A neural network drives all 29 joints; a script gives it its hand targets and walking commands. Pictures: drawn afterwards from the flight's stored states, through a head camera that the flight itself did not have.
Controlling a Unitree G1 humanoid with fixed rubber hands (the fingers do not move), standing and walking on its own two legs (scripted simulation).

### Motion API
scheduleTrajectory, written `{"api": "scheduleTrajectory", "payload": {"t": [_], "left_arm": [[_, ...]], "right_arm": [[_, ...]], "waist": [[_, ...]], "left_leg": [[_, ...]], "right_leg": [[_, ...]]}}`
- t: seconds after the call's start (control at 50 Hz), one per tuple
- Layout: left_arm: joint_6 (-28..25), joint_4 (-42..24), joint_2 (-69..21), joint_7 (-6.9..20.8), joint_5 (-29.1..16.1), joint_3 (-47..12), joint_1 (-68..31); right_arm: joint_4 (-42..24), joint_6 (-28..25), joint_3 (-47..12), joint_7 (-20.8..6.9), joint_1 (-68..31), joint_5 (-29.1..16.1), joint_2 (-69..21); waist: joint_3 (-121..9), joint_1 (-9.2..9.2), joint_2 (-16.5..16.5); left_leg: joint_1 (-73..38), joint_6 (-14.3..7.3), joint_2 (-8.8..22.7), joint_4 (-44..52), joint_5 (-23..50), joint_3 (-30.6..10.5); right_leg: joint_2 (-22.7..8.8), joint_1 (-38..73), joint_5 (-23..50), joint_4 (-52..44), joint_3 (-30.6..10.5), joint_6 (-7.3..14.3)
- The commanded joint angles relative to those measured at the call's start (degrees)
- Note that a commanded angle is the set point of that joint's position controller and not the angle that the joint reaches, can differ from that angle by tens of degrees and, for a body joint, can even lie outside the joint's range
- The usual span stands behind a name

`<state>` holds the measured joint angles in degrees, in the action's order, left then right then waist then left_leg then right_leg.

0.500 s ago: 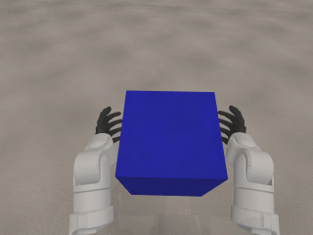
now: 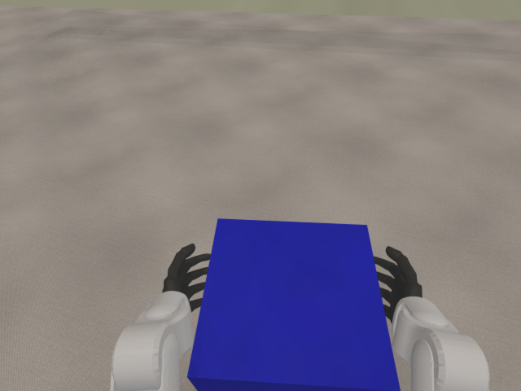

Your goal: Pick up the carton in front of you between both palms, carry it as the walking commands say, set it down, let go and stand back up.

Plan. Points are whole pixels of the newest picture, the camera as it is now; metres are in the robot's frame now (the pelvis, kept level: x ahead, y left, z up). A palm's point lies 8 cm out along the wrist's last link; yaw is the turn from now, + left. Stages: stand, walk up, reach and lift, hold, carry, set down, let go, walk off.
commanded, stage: carry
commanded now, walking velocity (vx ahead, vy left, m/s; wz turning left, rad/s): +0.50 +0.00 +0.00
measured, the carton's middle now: (286, 326) +0.22 +0.00 +0.00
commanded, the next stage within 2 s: none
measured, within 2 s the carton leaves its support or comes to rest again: neither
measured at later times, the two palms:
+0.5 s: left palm (196, 151) +0.55 +0.18 +0.08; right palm (343, 150) +0.53 -0.12 +0.09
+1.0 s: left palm (235, 76) +0.88 +0.13 +0.08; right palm (343, 77) +0.88 -0.17 +0.07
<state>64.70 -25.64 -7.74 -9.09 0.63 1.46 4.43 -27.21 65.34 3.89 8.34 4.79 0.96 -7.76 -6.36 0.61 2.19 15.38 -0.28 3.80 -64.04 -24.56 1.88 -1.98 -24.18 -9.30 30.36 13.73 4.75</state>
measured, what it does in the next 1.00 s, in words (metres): walks ahead: left foot, then right foot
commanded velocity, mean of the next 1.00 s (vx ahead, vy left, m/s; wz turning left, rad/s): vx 0.50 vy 0.00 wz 0.00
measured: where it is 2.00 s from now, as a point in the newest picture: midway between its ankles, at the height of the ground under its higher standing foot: (285, 239)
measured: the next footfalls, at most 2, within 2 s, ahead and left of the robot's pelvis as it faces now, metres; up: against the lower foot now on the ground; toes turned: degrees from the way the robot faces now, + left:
left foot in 0.42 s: +0.45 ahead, +0.14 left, +0.00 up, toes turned +10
right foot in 0.94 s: +0.80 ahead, -0.11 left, +0.00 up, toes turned -13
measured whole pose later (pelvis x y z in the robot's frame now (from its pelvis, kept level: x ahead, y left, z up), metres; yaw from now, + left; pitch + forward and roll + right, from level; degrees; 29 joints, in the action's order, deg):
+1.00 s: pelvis +0.65 -0.01 -0.01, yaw +0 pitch +2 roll +0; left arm 65.8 -29.3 -7.6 -9.0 0.3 1.7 3.6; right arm -30.7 66.3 3.3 8.9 4.0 0.7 -7.7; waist -5.4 0.9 2.7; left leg 4.3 2.2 6.6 -47.8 -26.9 5.6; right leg -3.6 -28.0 -8.0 33.5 13.7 4.6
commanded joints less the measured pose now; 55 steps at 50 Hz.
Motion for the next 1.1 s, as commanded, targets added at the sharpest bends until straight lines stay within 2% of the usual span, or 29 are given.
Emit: {"api": "scheduleTrajectory", "payload": {"t": [0.0, 0.02, 0.06, 0.12, 0.22, 0.34, 0.38, 0.4, 0.42, 0.44, 0.46, 0.48, 0.5, 0.52, 0.54, 0.56, 0.62, 0.72, 0.82, 0.86, 0.9, 0.92, 0.94, 0.96, 0.98, 1.0, 1.02, 1.04, 1.08], "left_arm": [[-1.9, -9.1, -42.1, 3.6, -9.9, -30.8, -19.8], [-2.1, -8.7, -42.5, 3.9, -10.0, -31.2, -19.8], [-2.3, -7.8, -41.1, 4.4, -9.9, -31.2, -18.3], [-2.2, -8.0, -38.0, 4.2, -10.0, -30.8, -17.3], [-0.8, -9.2, -33.1, 2.3, -9.4, -29.1, -17.0], [1.1, -9.5, -30.5, 0.4, -8.9, -27.7, -17.3], [1.3, -10.0, -30.8, 0.2, -9.3, -28.2, -18.2], [1.5, -10.3, -31.0, 0.2, -9.4, -28.7, -18.5], [1.6, -10.7, -30.9, 0.2, -9.5, -29.0, -18.7], [1.7, -12.6, -31.9, 0.4, -10.1, -30.0, -19.2], [1.5, -12.5, -33.4, 0.8, -10.7, -31.2, -19.8], [1.1, -11.7, -36.6, 1.3, -10.9, -31.7, -20.0], [0.5, -11.0, -39.4, 2.0, -10.6, -31.8, -19.9], [-0.2, -10.9, -41.7, 2.6, -10.3, -32.0, -20.4], [-0.8, -10.3, -43.1, 2.9, -9.7, -32.1, -20.5], [-1.3, -9.9, -43.9, 3.1, -9.1, -32.3, -20.0], [-2.3, -9.1, -43.4, 2.8, -7.7, -32.2, -17.2], [-1.7, -11.1, -39.2, 1.6, -7.9, -31.8, -16.3], [0.3, -12.3, -33.8, 0.9, -8.9, -30.7, -16.7], [0.9, -12.4, -32.5, 0.8, -9.2, -29.9, -17.0], [1.2, -11.7, -31.7, 0.8, -9.6, -28.9, -15.7], [1.3, -11.4, -31.5, 0.8, -9.6, -28.3, -14.9], [1.4, -11.3, -30.6, 0.8, -9.5, -27.8, -15.2], [1.1, -10.3, -32.4, 1.2, -9.8, -28.4, -14.6], [0.9, -11.3, -34.4, 1.8, -10.5, -28.6, -16.0], [0.3, -11.3, -37.5, 2.5, -10.9, -29.3, -16.0], [-0.6, -11.8, -40.4, 3.3, -11.0, -30.3, -17.2], [-1.3, -12.1, -42.4, 4.1, -11.0, -31.1, -19.0], [-2.3, -11.5, -43.9, 5.1, -11.1, -31.9, -18.6]], "right_arm": [[-7.8, -1.8, -34.6, -3.0, -20.7, -10.7, -42.2], [-7.0, -2.2, -34.6, -3.1, -19.8, -10.0, -42.8], [-5.5, -2.7, -34.0, -2.8, -17.6, -8.5, -42.3], [-5.2, -2.7, -33.4, -1.9, -16.2, -7.2, -40.2], [-6.7, -1.4, -32.1, -0.2, -16.6, -7.6, -35.6], [-7.8, 0.4, -30.5, 0.7, -17.8, -8.6, -31.2], [-7.6, 0.7, -30.0, 0.5, -17.8, -9.0, -31.2], [-6.8, 0.7, -29.5, 0.5, -16.7, -8.9, -31.2], [-6.9, 0.7, -29.2, 0.4, -16.4, -8.8, -31.4], [-5.6, 0.4, -29.5, 0.2, -16.2, -9.2, -32.4], [-6.4, 0.0, -30.0, -0.3, -16.3, -10.0, -34.9], [-7.6, -0.4, -30.9, -1.0, -17.2, -10.8, -37.2], [-7.7, -1.0, -31.8, -1.7, -17.8, -10.7, -39.7], [-8.7, -1.7, -32.8, -2.5, -19.8, -11.0, -42.0], [-9.6, -2.3, -33.8, -3.0, -21.5, -11.4, -43.4], [-9.1, -2.7, -34.2, -3.5, -21.2, -11.5, -43.9], [-8.4, -3.3, -34.8, -4.3, -18.6, -12.0, -42.1], [-9.1, -2.9, -33.4, -3.2, -16.0, -11.1, -37.2], [-9.1, -1.0, -31.1, -1.1, -15.1, -9.4, -32.7], [-9.7, -0.5, -31.0, -0.5, -15.8, -9.0, -32.0], [-10.4, 0.1, -31.4, -0.1, -16.8, -9.0, -31.7], [-10.5, 0.4, -31.7, 0.1, -16.6, -9.0, -31.2], [-11.1, 0.8, -32.4, 0.2, -16.1, -9.4, -31.4], [-12.7, 0.9, -33.1, 0.0, -16.8, -9.9, -32.2], [-12.0, 0.6, -34.3, -0.3, -18.5, -10.6, -35.1], [-11.2, 0.2, -34.6, -0.9, -18.6, -10.8, -38.1], [-11.4, -0.6, -35.2, -1.7, -19.8, -11.1, -40.9], [-10.5, -1.3, -35.6, -2.3, -19.9, -10.7, -43.5], [-9.2, -2.5, -36.1, -2.9, -18.8, -9.7, -45.3]], "waist": [[-11.7, -0.35, -4.4], [-11.3, -0.35, -5.1], [-10.0, -0.26, -7.9], [-6.3, -0.17, -8.5], [-1.5, 0.16, -8.5], [1.9, 0.29, -10.4], [-1.3, -0.58, -9.9], [-5.5, -1.35, -7.2], [-10.2, -2.36, -0.6], [-16.7, -2.66, 16.0], [-14.4, -1.78, 15.4], [-14.0, -2.18, 10.5], [-14.4, -1.87, 4.9], [-13.2, -1.39, 1.1], [-12.3, -1.11, 1.4], [-11.9, -1.1, 2.9], [-9.0, -1.23, 5.2], [-3.7, -1.27, 5.7], [1.6, -1.42, 6.5], [1.3, -1.37, 6.9], [-2.8, 0.02, 5.1], [-7.1, 0.98, 1.3], [-12.9, 1.48, -11.5], [-15.9, 0.93, -24.7], [-14.8, 0.88, -19.0], [-14.9, 0.73, -13.6], [-13.4, 0.16, -8.0], [-12.6, -0.16, -5.9], [-12.3, -0.06, -8.0]], "left_leg": [[18.9, -1.2, 4.7, -4.5, 6.1, -3.5], [16.8, -0.9, 4.5, -1.3, 7.7, -2.0], [15.9, 0.1, 4.1, 5.7, 9.7, 0.5], [19.3, 1.7, 4.3, 16.6, 13.8, 2.9], [21.3, 2.0, 3.6, 27.7, 22.3, 5.8], [16.6, 0.2, 1.8, 34.9, 22.2, 9.2], [5.4, -0.8, -1.4, 37.9, 19.2, 13.2], [-6.0, -1.1, -3.7, 38.3, 15.9, 14.4], [-18.6, -3.0, 4.4, 41.8, 7.7, 1.3], [-30.3, -10.8, 19.8, 49.6, 1.2, -26.2], [-29.1, -12.1, 21.4, 52.8, 11.8, -30.9], [-26.4, -11.3, 19.6, 51.0, 19.6, -23.8], [-23.6, -10.0, 18.7, 50.0, 22.2, -18.5], [-19.3, -7.9, 17.4, 51.1, 21.7, -13.9], [-15.9, -6.1, 15.9, 52.8, 18.3, -9.7], [-14.4, -5.6, 14.7, 54.1, 15.5, -6.9], [-14.4, -6.1, 13.5, 57.5, 11.9, -2.7], [-16.7, -6.4, 11.2, 58.2, 20.3, 3.5], [-18.7, -5.1, 11.1, 56.8, 28.1, 6.7], [-19.7, -4.0, 11.0, 52.9, 33.0, 8.1], [-17.0, -2.0, 8.6, 39.9, 41.7, 11.7], [-10.7, -0.9, 6.2, 28.1, 39.7, 12.4], [4.1, 2.0, 1.7, 10.6, 27.0, 10.8], [16.4, 3.0, -5.0, -3.5, -0.2, 6.7], [20.1, 1.0, -2.2, -11.2, -2.1, -0.2], [20.8, -0.7, 0.4, -13.1, 0.1, -1.9], [20.2, -1.2, 3.2, -10.0, 4.0, -2.6], [18.8, -1.2, 4.7, -5.3, 6.9, -3.0], [16.8, -0.7, 4.0, -0.5, 10.0, -0.8]], "right_leg": [[-17.8, 22.3, -2.1, -19.2, -25.8, 3.8], [-16.5, 19.3, -4.9, -20.3, -21.8, 2.5], [-15.0, 16.6, -8.8, -22.8, -17.3, 2.2], [-15.0, 17.6, -9.5, -26.2, -15.2, 3.5], [-13.3, 20.8, -4.2, -26.4, -10.7, 2.4], [-12.9, 25.2, 9.5, -21.3, -7.4, 0.7], [-11.5, 24.1, 21.3, -11.0, -3.7, -0.8], [-8.8, 20.3, 25.1, -0.1, -0.4, -2.3], [-6.4, 10.0, 16.1, 13.6, -0.6, -4.7], [0.5, -5.5, -1.6, 32.8, -2.3, -7.4], [1.4, -13.4, -17.0, 41.6, -9.8, -6.1], [-2.1, -14.0, -15.9, 45.5, -13.1, -4.6], [-4.2, -13.9, -12.9, 44.9, -13.9, -3.9], [-6.1, -12.4, -9.3, 40.8, -14.6, -3.6], [-6.7, -10.3, -6.9, 37.1, -13.9, -3.6], [-6.2, -9.6, -4.9, 35.0, -12.4, -3.8], [-6.1, -12.0, -0.8, 26.1, -9.9, -5.2], [-5.4, -14.3, 6.3, 10.4, -5.9, -6.6], [-4.1, -11.2, 9.2, 0.7, -3.5, -4.7], [-3.2, -6.5, 8.3, -1.2, -2.1, -3.6], [0.8, 7.6, 3.9, -3.8, 1.8, -3.3], [0.6, 20.0, 0.0, -4.2, 0.3, -3.4], [-14.6, 33.5, -10.3, -9.1, -23.0, 1.6], [-23.1, 39.8, -7.4, -19.4, -43.8, 7.0], [-23.2, 37.8, 1.5, -19.0, -39.5, 6.9], [-21.1, 34.9, 6.5, -16.4, -33.0, 5.9], [-19.6, 30.6, 10.0, -16.3, -27.5, 4.1], [-18.1, 27.6, 9.6, -17.3, -23.5, 2.2], [-16.2, 24.6, 5.8, -19.3, -17.8, 0.9]]}}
